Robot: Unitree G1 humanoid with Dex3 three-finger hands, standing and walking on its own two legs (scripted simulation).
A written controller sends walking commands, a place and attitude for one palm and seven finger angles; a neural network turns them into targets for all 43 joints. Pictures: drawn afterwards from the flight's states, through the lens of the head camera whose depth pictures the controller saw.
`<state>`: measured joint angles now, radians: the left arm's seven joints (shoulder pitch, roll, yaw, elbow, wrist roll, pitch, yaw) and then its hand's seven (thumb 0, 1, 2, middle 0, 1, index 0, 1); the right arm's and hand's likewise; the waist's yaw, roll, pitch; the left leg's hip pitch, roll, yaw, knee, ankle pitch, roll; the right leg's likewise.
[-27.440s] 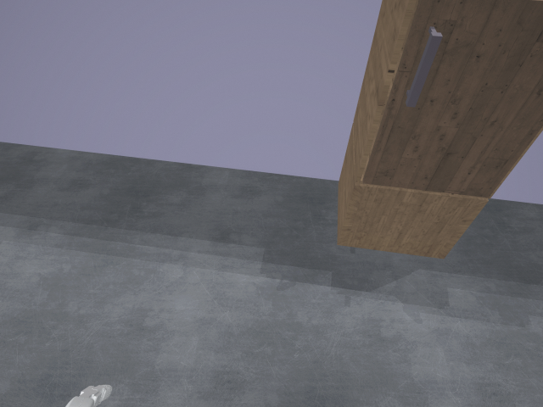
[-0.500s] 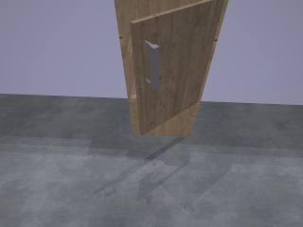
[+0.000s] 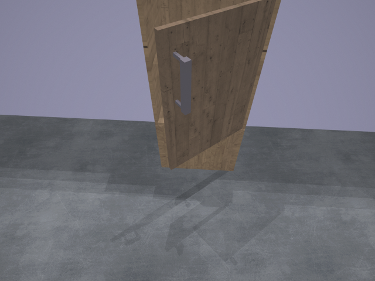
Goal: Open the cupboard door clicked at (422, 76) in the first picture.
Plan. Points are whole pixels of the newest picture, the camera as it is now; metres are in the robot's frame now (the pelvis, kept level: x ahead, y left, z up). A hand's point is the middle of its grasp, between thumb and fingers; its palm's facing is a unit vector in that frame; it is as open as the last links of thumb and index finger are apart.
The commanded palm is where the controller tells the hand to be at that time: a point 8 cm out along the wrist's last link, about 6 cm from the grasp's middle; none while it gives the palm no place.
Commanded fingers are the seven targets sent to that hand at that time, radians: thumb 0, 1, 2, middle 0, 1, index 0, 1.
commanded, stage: walk to a spot facing it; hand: left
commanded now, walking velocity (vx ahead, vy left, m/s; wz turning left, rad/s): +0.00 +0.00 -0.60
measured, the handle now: (181, 84) +0.60 +0.05 +0.09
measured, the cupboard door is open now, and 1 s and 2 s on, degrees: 39 39 39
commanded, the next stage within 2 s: none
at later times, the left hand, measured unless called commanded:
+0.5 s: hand out of the picture +0.06 +0.21 -0.18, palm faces -0.11 -0.97 -0.20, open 7.4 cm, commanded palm none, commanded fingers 0.00 0.90 0.90 -0.20 -0.30 -0.20 -0.30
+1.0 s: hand out of the picture +0.12 +0.11 -0.16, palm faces -0.44 -0.86 -0.27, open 7.4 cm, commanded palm none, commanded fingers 0.00 0.90 0.90 -0.20 -0.30 -0.20 -0.30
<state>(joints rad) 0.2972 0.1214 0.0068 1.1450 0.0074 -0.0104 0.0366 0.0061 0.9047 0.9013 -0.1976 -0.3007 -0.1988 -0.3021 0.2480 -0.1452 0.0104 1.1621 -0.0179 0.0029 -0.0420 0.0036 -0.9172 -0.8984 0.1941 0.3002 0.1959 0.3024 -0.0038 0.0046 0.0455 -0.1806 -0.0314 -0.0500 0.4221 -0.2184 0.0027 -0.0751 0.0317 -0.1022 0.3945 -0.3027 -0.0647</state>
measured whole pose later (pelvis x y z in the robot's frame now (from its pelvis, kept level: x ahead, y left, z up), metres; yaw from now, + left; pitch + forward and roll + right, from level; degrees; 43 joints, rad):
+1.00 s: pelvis -0.02 -0.04 +0.00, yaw -29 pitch +1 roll +2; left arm 0.20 0.19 0.06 0.93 0.03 0.03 0.01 0.01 0.90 0.90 -0.20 -0.30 -0.20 -0.30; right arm 0.10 -0.24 -0.07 0.92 -0.01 0.06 -0.01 0.00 -0.91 -0.90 0.19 0.30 0.20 0.30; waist 0.01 0.01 0.12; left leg -0.50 0.05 0.01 1.10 -0.41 -0.07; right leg -0.29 0.04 0.07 0.52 -0.24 -0.05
